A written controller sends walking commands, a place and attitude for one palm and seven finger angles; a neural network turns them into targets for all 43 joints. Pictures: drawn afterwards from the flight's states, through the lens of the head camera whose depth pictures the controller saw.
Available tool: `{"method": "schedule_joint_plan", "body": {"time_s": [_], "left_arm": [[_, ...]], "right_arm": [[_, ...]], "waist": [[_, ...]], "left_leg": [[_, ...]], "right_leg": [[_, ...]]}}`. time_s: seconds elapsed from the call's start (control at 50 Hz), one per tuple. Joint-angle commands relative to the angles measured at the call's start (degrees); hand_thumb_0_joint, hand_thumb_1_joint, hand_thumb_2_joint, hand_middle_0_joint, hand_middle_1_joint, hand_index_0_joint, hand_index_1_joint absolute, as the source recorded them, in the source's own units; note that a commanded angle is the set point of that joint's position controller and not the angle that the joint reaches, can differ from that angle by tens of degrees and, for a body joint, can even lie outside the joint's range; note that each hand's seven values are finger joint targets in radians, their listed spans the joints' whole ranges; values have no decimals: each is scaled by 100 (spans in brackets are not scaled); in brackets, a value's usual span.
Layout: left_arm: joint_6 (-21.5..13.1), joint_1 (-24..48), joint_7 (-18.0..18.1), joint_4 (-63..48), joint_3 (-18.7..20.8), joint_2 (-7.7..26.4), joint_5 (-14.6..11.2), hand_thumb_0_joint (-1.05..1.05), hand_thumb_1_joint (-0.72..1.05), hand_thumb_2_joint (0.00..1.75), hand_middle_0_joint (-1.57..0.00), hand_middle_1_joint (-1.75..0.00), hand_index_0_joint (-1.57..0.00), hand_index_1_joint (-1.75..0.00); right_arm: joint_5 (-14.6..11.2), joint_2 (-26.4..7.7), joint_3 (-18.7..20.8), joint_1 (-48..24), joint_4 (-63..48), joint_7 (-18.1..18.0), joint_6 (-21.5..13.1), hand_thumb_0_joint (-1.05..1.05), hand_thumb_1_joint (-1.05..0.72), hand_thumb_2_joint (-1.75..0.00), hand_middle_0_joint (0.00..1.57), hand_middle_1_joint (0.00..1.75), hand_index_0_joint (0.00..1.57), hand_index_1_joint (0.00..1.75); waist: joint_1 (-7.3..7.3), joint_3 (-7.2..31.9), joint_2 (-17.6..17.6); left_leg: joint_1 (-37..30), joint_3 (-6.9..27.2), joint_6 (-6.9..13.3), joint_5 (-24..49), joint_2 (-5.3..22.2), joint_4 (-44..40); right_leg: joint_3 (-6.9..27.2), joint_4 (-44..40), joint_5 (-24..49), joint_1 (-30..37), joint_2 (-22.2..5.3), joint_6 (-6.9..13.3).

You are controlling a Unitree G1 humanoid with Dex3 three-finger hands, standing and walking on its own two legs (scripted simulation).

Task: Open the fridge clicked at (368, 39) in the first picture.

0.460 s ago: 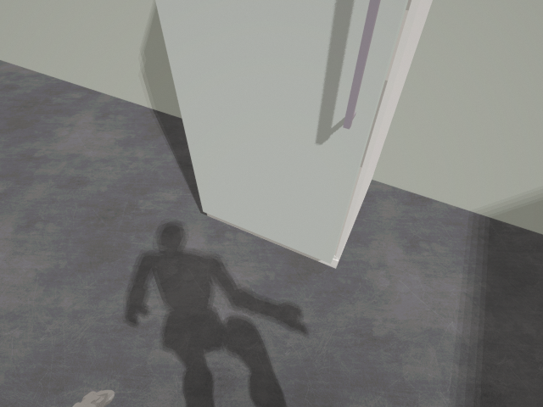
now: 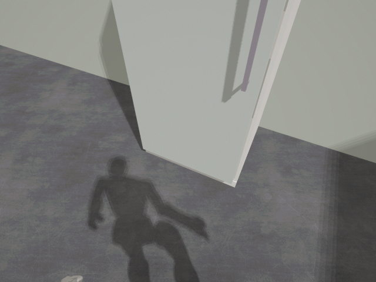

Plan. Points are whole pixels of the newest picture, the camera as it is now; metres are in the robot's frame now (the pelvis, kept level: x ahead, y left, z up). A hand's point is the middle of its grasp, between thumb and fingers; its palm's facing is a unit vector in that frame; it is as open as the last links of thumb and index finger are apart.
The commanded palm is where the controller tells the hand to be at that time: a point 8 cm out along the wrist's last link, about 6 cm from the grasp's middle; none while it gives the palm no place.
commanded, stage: stand and wait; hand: right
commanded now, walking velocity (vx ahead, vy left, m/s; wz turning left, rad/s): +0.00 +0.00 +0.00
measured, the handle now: (260, 21) +0.75 -0.16 +0.22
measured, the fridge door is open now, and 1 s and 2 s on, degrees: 0 0 0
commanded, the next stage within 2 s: look at it before walking up in 0.40 s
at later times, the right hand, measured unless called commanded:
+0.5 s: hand out of the picture +0.07 -0.24 -0.15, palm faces -0.04 +0.94 -0.34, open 7.4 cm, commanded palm none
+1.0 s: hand out of the picture +0.06 -0.24 -0.15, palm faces -0.04 +0.94 -0.33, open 7.4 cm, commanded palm none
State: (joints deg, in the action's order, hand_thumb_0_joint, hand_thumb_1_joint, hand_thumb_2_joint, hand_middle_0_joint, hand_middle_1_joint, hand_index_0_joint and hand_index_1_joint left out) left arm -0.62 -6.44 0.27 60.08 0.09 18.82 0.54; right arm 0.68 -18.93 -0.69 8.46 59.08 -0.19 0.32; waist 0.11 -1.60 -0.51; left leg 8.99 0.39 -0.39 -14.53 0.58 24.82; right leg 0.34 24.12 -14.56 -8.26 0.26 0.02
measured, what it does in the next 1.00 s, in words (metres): stands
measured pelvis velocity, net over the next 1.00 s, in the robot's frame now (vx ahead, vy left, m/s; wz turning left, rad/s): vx -0.01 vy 0.00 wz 0.01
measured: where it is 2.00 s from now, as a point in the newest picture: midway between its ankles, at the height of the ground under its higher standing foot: outside the picture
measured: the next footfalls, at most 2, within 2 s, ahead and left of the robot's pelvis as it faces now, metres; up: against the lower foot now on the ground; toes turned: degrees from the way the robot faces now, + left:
left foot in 1.90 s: +0.03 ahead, +0.10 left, +0.00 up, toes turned -16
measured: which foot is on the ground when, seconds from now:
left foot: down 0.00-1.00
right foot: down 0.00-1.00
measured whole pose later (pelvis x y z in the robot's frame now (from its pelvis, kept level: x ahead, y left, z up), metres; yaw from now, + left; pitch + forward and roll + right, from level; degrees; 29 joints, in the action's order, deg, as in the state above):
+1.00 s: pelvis -0.01 +0.00 +0.00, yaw +0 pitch -1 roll +0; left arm -0.8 -7.3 0.2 63.7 -0.1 19.1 0.3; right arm 0.7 -19.6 -0.5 8.0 62.2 0.0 -0.1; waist -0.1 -1.9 -0.3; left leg 8.1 0.6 0.0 -11.4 -0.1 20.9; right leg 0.2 20.5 -11.7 -7.3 -0.4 -0.5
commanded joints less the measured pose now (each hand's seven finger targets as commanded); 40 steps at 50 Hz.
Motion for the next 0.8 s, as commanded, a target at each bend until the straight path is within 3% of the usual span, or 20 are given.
{"method": "schedule_joint_plan", "body": {"time_s": [0.0, 0.38, 0.52, 0.78], "left_arm": [[-128, 325, 69, -302, 219, 1143, 4, 0, 90, 90, -20, -30, -20, -30], [-108, 211, 46, -32, 198, 1178, 4, 0, 90, 90, -20, -30, -20, -30], [-130, 201, 50, -29, 201, 1176, -4, 0, 90, 90, -20, -30, -20, -30], [-138, 209, 51, -2, 193, 1186, -7, 0, 90, 90, -20, -30, -20, -30]], "right_arm": [[-13, -1190, 286, -290, -336, -68, -183, 0, -90, -90, 20, 30, 20, 30], [-9, -1228, 273, -333, -121, -49, -197, 0, -90, -90, 20, 30, 20, 30], [-5, -1224, 277, -316, -117, -53, -212, 0, -90, -90, 20, 30, 20, 30], [0, -1205, 272, -295, -87, -43, -193, 0, -90, -90, 20, 30, 20, 30]], "waist": [[-2, 436, 45], [-14, 199, -39], [-7, 362, -11], [-6, 294, 88]], "left_leg": [[-182, 499, 229, 1405, 641, -360], [22, 641, 231, 712, 634, -706], [-86, 591, 228, 1068, 635, -642], [-69, 597, 203, 884, 610, -716]], "right_leg": [[451, -386, 1275, 70, -627, 171], [483, -605, 755, 26, -640, 124], [496, -578, 1038, 124, -675, 130], [510, -698, 893, 106, -690, 134]]}}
